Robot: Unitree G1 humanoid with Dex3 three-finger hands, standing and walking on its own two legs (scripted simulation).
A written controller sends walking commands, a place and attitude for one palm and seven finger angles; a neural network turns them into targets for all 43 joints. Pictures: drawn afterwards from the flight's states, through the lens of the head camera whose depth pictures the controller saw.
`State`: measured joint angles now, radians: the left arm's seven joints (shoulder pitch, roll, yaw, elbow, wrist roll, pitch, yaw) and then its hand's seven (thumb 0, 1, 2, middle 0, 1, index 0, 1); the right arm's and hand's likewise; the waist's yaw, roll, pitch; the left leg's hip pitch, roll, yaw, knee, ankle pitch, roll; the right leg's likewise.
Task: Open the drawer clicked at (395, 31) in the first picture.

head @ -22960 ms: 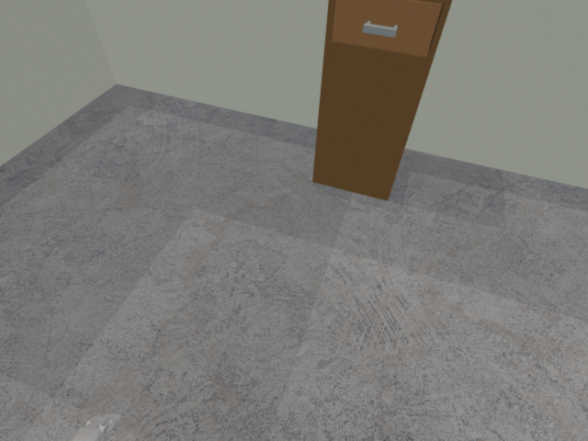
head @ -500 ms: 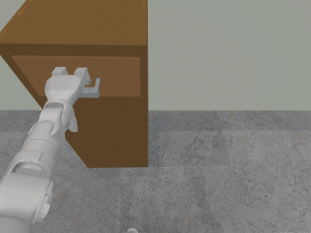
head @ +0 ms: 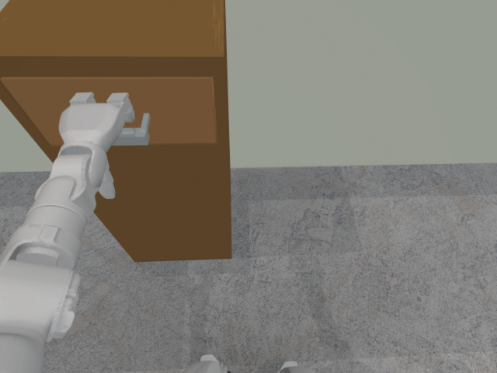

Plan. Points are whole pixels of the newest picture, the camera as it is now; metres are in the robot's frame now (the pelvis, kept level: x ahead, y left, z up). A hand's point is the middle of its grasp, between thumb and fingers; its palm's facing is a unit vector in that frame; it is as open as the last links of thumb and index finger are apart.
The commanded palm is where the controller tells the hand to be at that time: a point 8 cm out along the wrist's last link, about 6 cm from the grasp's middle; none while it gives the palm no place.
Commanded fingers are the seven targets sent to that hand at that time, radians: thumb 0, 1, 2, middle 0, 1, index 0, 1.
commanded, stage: lift the fingers back up to retry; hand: left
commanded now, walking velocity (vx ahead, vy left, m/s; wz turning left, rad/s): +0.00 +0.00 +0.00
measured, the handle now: (119, 128) +0.52 +0.24 +0.06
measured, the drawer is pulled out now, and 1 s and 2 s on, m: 0.00 0.00 0.00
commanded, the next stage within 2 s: re-aim the fingers above the handle in 0.78 s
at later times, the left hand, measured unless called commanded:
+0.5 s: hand (102, 135) +0.48 +0.25 +0.09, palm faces +0.00 -0.05 -1.00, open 13.8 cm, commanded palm +0.45 +0.24 +0.16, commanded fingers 0.00 -0.50 0.30 -0.30 -1.20 -0.30 -1.20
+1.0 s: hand (98, 139) +0.45 +0.24 +0.11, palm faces -0.04 -0.05 -1.00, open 13.8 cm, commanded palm +0.44 +0.24 +0.17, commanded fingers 0.00 -0.50 0.30 -0.30 -1.20 -0.30 -1.20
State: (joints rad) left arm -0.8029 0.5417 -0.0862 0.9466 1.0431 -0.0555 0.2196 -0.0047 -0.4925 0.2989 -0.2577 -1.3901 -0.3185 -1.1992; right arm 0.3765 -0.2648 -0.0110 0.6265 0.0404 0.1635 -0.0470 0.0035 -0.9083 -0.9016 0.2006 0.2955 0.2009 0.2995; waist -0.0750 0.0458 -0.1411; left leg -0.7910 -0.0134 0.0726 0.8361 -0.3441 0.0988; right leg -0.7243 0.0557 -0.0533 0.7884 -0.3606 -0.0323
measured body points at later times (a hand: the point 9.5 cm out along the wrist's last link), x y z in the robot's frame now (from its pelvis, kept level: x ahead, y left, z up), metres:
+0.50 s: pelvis +0.03 +0.00 +0.02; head +0.10 +0.00 +0.46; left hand +0.47 +0.25 +0.14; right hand +0.09 -0.26 -0.11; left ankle +0.03 +0.06 -0.70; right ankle +0.01 -0.11 -0.70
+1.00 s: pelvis +0.04 -0.01 +0.03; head +0.10 -0.02 +0.47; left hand +0.45 +0.24 +0.16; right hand +0.18 -0.27 -0.10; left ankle +0.03 +0.06 -0.70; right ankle +0.01 -0.11 -0.70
